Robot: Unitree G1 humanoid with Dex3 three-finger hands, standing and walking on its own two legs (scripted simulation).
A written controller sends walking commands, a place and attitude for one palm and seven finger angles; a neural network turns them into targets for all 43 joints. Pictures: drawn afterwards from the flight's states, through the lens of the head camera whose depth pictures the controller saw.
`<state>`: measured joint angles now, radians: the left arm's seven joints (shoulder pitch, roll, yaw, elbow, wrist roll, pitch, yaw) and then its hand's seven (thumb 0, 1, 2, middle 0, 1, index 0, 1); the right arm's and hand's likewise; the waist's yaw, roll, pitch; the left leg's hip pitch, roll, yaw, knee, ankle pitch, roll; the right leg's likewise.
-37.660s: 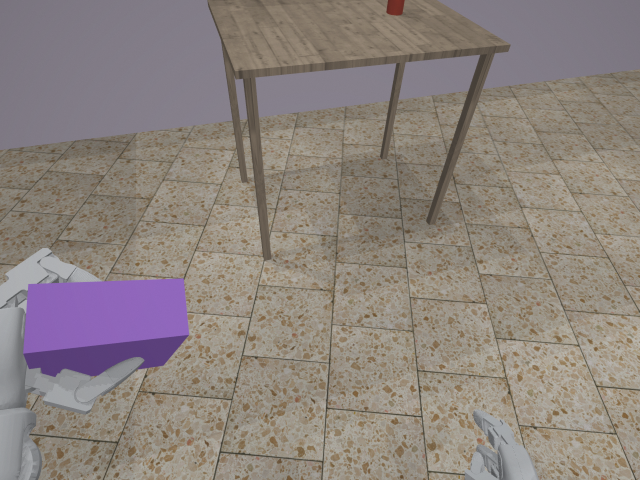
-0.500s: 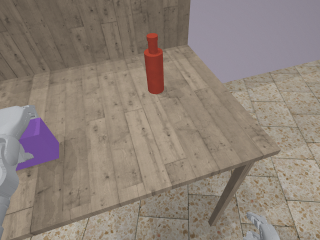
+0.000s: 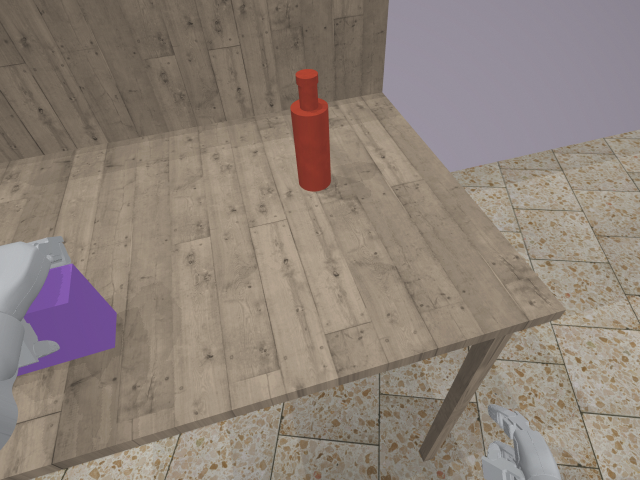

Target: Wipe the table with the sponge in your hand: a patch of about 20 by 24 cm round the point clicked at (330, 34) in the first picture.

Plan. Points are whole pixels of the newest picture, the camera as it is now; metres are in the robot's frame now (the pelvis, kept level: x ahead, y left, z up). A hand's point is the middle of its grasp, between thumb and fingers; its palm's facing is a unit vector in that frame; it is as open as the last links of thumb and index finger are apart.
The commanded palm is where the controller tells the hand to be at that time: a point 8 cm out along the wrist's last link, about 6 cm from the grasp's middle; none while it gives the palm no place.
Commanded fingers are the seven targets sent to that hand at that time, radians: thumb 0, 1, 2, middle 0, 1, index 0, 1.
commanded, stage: lift the sponge slowly off the table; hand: left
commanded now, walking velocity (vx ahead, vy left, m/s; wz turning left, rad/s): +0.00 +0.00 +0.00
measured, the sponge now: (48, 331) +0.24 +0.37 +0.08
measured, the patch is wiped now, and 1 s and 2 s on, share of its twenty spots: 1.00 1.00 1.00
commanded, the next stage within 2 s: none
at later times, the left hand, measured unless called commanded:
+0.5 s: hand (33, 318) +0.23 +0.34 +0.13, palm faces +0.02 -0.02 -1.00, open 9.6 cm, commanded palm +0.20 +0.33 +0.18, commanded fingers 0.00 0.10 1.30 -1.20 -1.60 -1.20 -1.60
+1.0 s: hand (15, 324) +0.21 +0.34 +0.15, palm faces -0.02 -0.02 -1.00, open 9.6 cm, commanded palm +0.19 +0.33 +0.22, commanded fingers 0.00 0.10 1.30 -1.20 -1.60 -1.20 -1.60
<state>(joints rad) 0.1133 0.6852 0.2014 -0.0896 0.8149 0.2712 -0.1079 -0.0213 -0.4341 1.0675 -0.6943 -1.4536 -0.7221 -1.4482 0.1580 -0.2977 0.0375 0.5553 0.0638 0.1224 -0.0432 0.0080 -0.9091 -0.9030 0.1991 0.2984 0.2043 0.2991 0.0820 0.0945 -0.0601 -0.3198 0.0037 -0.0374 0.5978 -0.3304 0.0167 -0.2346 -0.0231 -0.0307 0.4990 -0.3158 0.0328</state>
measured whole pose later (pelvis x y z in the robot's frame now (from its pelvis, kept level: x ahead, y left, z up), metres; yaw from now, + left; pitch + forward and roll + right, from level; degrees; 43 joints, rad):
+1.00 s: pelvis -0.03 -0.02 +0.01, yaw +2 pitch -2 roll -1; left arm -0.06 0.71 0.10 0.00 0.83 0.26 -0.18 -0.01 -0.48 1.07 -0.76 -1.38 -0.79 -1.37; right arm 0.10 -0.29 0.06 0.63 0.06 0.03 -0.11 0.01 -0.91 -0.90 0.20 0.30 0.21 0.30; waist 0.12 0.10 0.01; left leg -0.23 0.01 -0.08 0.52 -0.25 -0.01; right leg -0.14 -0.01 -0.07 0.44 -0.26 0.00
